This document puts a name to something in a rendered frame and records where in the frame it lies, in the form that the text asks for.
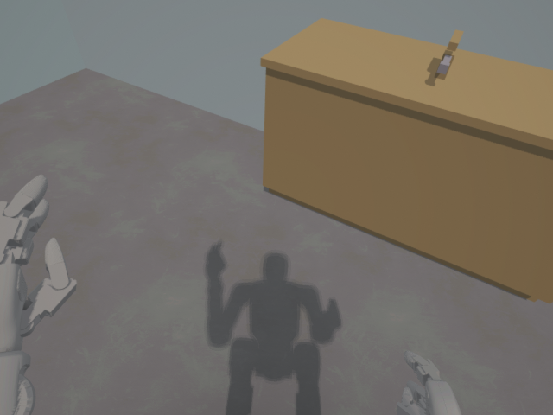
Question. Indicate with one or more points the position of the counter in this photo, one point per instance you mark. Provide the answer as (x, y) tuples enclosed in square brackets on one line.
[(457, 167)]

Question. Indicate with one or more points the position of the left robot hand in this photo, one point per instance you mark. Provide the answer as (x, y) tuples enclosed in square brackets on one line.
[(19, 222)]

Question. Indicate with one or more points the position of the robot left forearm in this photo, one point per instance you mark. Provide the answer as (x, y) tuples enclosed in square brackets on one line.
[(17, 393)]

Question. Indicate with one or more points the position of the tap lever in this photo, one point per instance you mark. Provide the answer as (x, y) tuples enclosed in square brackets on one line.
[(443, 68)]

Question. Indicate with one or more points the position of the right robot hand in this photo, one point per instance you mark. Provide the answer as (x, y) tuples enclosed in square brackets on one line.
[(436, 399)]

